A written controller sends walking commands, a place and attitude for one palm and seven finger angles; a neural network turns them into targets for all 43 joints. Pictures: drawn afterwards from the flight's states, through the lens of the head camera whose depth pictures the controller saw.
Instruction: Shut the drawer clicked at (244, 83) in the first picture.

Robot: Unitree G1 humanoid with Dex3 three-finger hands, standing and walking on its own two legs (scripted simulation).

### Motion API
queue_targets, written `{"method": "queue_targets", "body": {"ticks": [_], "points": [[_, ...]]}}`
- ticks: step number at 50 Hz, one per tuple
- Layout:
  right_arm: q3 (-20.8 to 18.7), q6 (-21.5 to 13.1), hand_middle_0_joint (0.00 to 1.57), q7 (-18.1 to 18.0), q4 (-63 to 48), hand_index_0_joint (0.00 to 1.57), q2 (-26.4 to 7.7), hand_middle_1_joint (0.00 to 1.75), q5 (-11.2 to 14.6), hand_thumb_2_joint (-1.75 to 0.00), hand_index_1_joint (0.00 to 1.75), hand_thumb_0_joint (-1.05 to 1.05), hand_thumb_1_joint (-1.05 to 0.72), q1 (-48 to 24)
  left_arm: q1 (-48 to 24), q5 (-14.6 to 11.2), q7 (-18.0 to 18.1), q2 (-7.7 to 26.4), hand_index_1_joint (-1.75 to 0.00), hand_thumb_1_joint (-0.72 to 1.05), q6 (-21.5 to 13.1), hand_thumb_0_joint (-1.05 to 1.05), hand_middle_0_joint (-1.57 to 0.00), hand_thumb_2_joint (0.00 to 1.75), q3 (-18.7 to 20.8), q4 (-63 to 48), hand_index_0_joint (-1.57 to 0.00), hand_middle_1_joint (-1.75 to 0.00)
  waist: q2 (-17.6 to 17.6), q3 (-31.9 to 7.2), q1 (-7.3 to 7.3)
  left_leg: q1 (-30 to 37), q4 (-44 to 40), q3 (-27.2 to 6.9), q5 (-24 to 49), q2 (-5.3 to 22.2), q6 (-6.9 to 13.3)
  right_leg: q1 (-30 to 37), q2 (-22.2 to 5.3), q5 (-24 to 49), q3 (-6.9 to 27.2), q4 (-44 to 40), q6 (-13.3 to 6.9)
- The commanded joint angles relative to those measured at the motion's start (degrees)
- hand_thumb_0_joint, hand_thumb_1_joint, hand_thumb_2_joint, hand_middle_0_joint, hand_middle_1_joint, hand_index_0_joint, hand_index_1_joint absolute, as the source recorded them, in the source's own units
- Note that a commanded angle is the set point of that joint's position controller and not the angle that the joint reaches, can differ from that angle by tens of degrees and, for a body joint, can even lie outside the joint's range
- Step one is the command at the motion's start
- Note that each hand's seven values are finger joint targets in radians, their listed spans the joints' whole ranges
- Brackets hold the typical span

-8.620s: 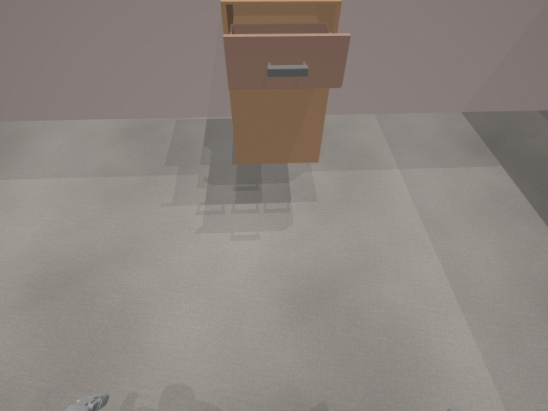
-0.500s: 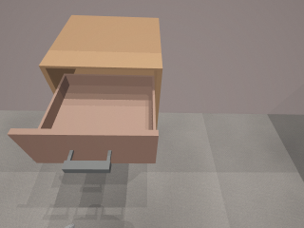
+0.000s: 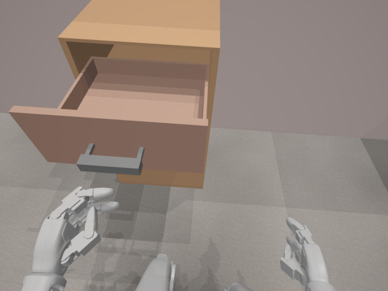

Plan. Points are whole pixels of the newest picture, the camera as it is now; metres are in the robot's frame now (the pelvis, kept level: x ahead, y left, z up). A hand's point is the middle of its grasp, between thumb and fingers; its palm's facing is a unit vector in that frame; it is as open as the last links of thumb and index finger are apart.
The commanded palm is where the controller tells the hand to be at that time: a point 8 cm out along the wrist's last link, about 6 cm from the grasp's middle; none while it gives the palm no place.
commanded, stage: raise the hand and make a fist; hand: left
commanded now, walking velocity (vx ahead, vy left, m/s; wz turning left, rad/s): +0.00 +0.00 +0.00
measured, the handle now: (113, 156) +0.38 +0.23 +0.04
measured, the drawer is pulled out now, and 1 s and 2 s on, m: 0.30 0.30 0.30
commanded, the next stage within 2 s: bring the fist close to the handle in 1.32 s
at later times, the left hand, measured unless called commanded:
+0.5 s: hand (96, 226) +0.20 +0.19 +0.10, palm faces +0.03 -1.00 -0.05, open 3.1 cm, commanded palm +0.16 +0.24 +0.11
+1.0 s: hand (92, 222) +0.19 +0.18 +0.13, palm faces +0.03 -1.00 -0.06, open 3.2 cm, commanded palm +0.16 +0.24 +0.14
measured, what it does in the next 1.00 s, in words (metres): stands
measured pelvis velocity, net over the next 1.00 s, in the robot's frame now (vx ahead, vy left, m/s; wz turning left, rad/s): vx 0.03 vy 0.01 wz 0.00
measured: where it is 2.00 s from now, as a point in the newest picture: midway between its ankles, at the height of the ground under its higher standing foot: outside the picture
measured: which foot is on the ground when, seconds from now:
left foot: down 0.00-1.00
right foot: down 0.00-1.00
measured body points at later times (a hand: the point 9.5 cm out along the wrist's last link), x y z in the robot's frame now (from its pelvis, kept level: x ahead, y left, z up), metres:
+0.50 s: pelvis +0.03 +0.01 +0.02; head +0.07 +0.01 +0.47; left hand +0.19 +0.24 +0.10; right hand +0.22 -0.23 -0.04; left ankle +0.10 +0.14 -0.64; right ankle +0.00 -0.09 -0.64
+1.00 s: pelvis +0.03 +0.01 +0.04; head +0.04 +0.01 +0.49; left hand +0.19 +0.23 +0.14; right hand +0.22 -0.21 -0.02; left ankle +0.10 +0.14 -0.64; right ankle +0.00 -0.09 -0.64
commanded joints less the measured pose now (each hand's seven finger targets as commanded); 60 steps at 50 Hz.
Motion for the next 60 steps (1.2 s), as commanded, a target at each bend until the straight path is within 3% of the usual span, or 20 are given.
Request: {"method": "queue_targets", "body": {"ticks": [1, 4, 7, 9, 11, 15, 18, 23, 24, 25, 28, 29, 38, 44, 46, 49, 54, 58, 59, 60], "points": [[-3.6, -2.3, 0.20, -1.2, -7.9, 0.20, -7.3, 0.30, 0.9, -0.90, 0.30, 0.00, -0.90, -2.2, -3.0, -1.6, -2.6, 7.0, -0.95, 0.90, 2.2, 0.00, -0.80, 0.90, 3.9, -9.5, -0.80, -0.95, 1.2, -6.1, -2.68, 13.8, -10.4, 2.0, -3.0, -2.3, 3.2, -0.6, -0.7, -2.9, 11.1, -22.6, 2.4], [-4.3, -1.5, 0.20, -1.2, -7.2, 0.20, -6.3, 0.30, 0.9, -0.90, 0.30, 0.00, -0.90, -3.7, 3.1, -2.2, -1.1, 8.5, -1.01, 0.90, 5.4, 0.00, -0.86, 0.90, 8.8, -8.7, -0.86, -1.01, -0.7, -7.7, -0.47, 16.3, -11.8, 2.0, 3.1, -2.2, 3.2, 4.0, -0.9, 5.8, 10.1, -22.3, 2.9], [-4.6, -1.1, 0.20, -0.5, -7.2, 0.20, -5.4, 0.30, 0.6, -0.90, 0.30, 0.00, -0.90, -3.2, 5.8, -2.4, 0.5, 5.8, -1.08, 0.90, 4.1, 0.00, -0.92, 0.90, 7.8, -12.5, -0.92, -1.08, -1.0, -7.6, -0.49, 17.8, -13.0, 2.3, 7.3, -2.3, 2.9, 5.5, -1.0, 14.8, 7.9, -20.6, 3.4], [-5.1, -1.2, 0.20, -0.3, -6.4, 0.20, -5.4, 0.30, 0.3, -0.90, 0.30, 0.00, -0.90, -3.5, 7.4, -1.9, 1.3, 6.9, -1.12, 0.90, 2.1, 0.00, -0.96, 0.90, 9.0, -12.6, -0.96, -1.12, -2.3, -6.9, -0.46, 18.0, -13.1, 2.1, 8.8, -2.2, 3.0, 5.5, -0.6, 17.8, 7.0, -19.6, 3.4], [-5.3, -1.6, 0.20, 0.1, -6.4, 0.20, -5.5, 0.30, 0.3, -0.90, 0.30, 0.00, -0.90, -2.7, 7.9, -1.9, 0.8, 4.9, -1.17, 0.90, -0.3, 0.00, -1.00, 0.90, 6.6, -14.3, -1.00, -1.17, -1.4, -7.7, -1.38, 19.0, -13.0, 2.4, 9.4, -2.3, 3.0, 4.8, -0.7, 19.0, 6.6, -19.0, 3.5], [-5.7, -2.6, 0.20, 0.3, -6.4, 0.20, -6.2, 0.30, 0.5, -0.90, 0.30, 0.00, -0.90, -2.5, 10.0, -2.3, -0.5, 4.3, -1.25, 0.90, -3.1, 0.00, -1.08, 0.90, 5.0, -15.8, -1.08, -1.25, -1.4, -7.9, -1.99, 19.8, -12.9, 2.6, 8.8, -2.4, 3.2, 3.8, -0.5, 17.5, 6.6, -19.1, 3.3], [-5.8, -3.2, 0.20, 0.5, -7.1, 0.20, -6.5, 0.30, 0.7, -0.90, 0.30, 0.00, -0.90, -2.3, 10.9, -2.1, -0.8, 3.2, -1.32, 0.90, -3.8, 0.00, -1.14, 0.90, 2.6, -19.3, -1.14, -1.32, 0.9, -9.1, -1.99, 22.0, -13.5, 2.5, 9.6, -2.4, 3.4, 3.2, -0.1, 17.5, 5.3, -18.4, 2.8], [-5.5, -2.3, 0.20, 0.6, -8.5, 0.20, -6.3, 0.30, 0.7, -0.90, 0.30, 0.00, -0.90, -2.3, 12.5, -0.9, 1.3, 3.2, -1.43, 0.90, -2.2, 0.00, -1.24, 0.90, 1.7, -22.6, -1.24, -1.43, 0.4, -8.8, -1.73, 23.2, -15.0, 2.1, 9.1, -2.3, 3.4, 3.4, 0.3, 16.6, 3.8, -18.2, 2.5], [-5.7, -1.7, 0.20, 0.6, -8.3, 0.20, -6.2, 0.30, 0.8, -0.90, 0.30, 0.00, -0.90, -2.7, 13.8, -0.1, 2.0, 4.4, -1.45, 0.90, -1.5, 0.00, -1.26, 0.90, 3.2, -21.8, -1.26, -1.45, 0.3, -8.3, -1.16, 23.3, -15.3, 2.1, 9.4, -2.1, 3.5, 3.9, 0.5, 16.8, 3.7, -18.4, 2.4], [-5.3, -1.4, 0.20, 0.7, -9.3, 0.20, -6.1, 0.30, 0.9, -0.90, 0.30, 0.00, -0.90, -2.4, 14.5, -0.1, 2.0, 2.3, -1.47, 0.90, -1.0, 0.00, -1.28, 0.90, 0.6, -23.4, -1.28, -1.47, 0.9, -8.4, -1.58, 23.9, -15.5, 2.2, 9.2, -2.2, 3.5, 3.7, 0.5, 17.0, 3.4, -18.3, 2.5], [-5.0, -0.5, 0.20, 0.8, -10.4, 0.20, -5.9, 0.30, 1.0, -0.90, 0.30, 0.00, -0.90, -2.6, 15.1, 0.0, 2.3, 2.3, -1.53, 0.90, 0.6, 0.00, -1.34, 0.90, 0.4, -24.8, -1.34, -1.53, 0.8, -8.0, -1.58, 24.5, -16.2, 2.2, 9.4, -2.1, 3.4, 4.6, 0.6, 17.6, 3.1, -18.9, 2.5], [-5.0, 0.0, 0.20, 0.8, -10.3, 0.20, -5.9, 0.30, 1.0, -0.90, 0.30, 0.00, -0.90, -3.1, 15.8, 0.4, 2.6, 3.5, -1.56, 0.90, 1.4, 0.00, -1.36, 0.90, 1.8, -24.2, -1.36, -1.56, 0.7, -7.2, -1.09, 24.3, -16.4, 2.1, 9.6, -2.1, 3.5, 5.2, 0.6, 18.0, 3.3, -19.4, 2.4], [-3.6, 0.5, 0.20, 1.1, -12.6, 0.20, -6.0, 0.30, 1.3, -0.90, 0.30, 0.00, -0.90, -2.8, 14.3, 0.4, 2.2, 2.1, -1.60, 0.90, 3.4, 0.00, -1.40, 0.90, -2.0, -29.2, -1.40, -1.60, 1.4, -3.8, -2.18, 24.8, -18.1, 1.5, 4.6, -2.1, 3.4, 4.2, 0.7, 12.4, 2.9, -21.4, 2.5], [-3.4, 0.6, 0.20, 0.7, -12.2, 0.20, -6.0, 0.30, 1.6, -0.90, 0.30, 0.00, -0.90, -3.2, 13.4, 0.4, 3.3, 5.1, -1.60, 0.90, 4.8, 0.00, -1.40, 0.90, 1.4, -29.6, -1.40, -1.60, 1.4, -2.8, -1.53, 24.7, -19.2, 1.6, 2.2, -2.2, 3.3, 5.4, 0.7, 9.1, 3.9, -23.6, 2.4], [-3.2, 0.2, 0.20, 0.8, -12.9, 0.20, -5.9, 0.30, 1.8, -0.90, 0.30, 0.00, -0.90, -2.9, 13.8, -0.1, 3.1, 3.4, -1.60, 0.90, 5.2, 0.00, -1.40, 0.90, -0.4, -31.1, -1.40, -1.60, 1.1, -3.4, -1.71, 25.3, -19.8, 1.8, 1.5, -2.3, 3.4, 5.7, 0.6, 8.2, 3.6, -24.0, 2.5], [-3.4, -0.1, 0.20, 0.4, -11.6, 0.20, -6.1, 0.30, 1.8, -0.90, 0.30, 0.00, -0.90, -3.4, 14.2, -0.3, 3.2, 4.7, -1.60, 0.90, 6.1, 0.00, -1.40, 0.90, 1.9, -27.7, -1.40, -1.60, 0.3, -1.5, -1.41, 24.5, -19.7, 1.9, 1.7, -2.3, 3.3, 6.1, 0.5, 8.2, 4.4, -25.3, 2.6], [-3.8, -0.9, 0.20, 0.5, -10.8, 0.20, -6.0, 0.30, 1.8, -0.90, 0.30, 0.00, -0.90, -3.4, 15.7, -1.0, 2.5, 4.9, -1.60, 0.90, 5.7, 0.00, -1.40, 0.90, 3.1, -27.0, -1.40, -1.60, -0.4, -2.3, -0.92, 24.8, -19.5, 2.4, 4.6, -2.6, 3.4, 7.9, 0.2, 11.5, 4.9, -25.6, 2.7], [-4.0, -1.8, 0.20, 0.6, -10.2, 0.20, -6.0, 0.30, 1.8, -0.90, 0.30, 0.00, -0.90, -2.9, 15.5, -1.7, 1.7, 4.3, -1.60, 0.90, 4.1, 0.00, -1.40, 0.90, 2.8, -27.5, -1.40, -1.60, -0.7, -3.3, -1.44, 25.7, -19.1, 2.7, 6.8, -2.7, 3.4, 8.2, 0.0, 14.8, 5.0, -25.1, 3.0], [-4.2, -1.8, 0.20, 0.6, -9.7, 0.20, -6.0, 0.30, 1.8, -0.90, 0.30, 0.00, -0.90, -3.3, 16.1, -1.6, 1.8, 5.6, -1.60, 0.90, 4.0, 0.00, -1.40, 0.90, 4.4, -26.6, -1.40, -1.60, -0.9, -3.1, -0.95, 25.3, -18.9, 2.7, 7.0, -2.7, 3.4, 8.6, 0.0, 15.1, 5.3, -25.3, 2.9], [-4.0, -2.0, 0.20, 0.6, -9.8, 0.20, -6.0, 0.30, 1.9, -0.90, 0.30, 0.00, -0.90, -3.1, 15.5, -1.8, 1.5, 4.2, -1.60, 0.90, 3.7, 0.00, -1.40, 0.90, 2.9, -27.1, -1.40, -1.60, 0.0, -2.7, -1.48, 25.8, -19.0, 2.8, 7.0, -2.8, 3.4, 8.2, 0.0, 15.4, 5.1, -25.1, 3.0]]}}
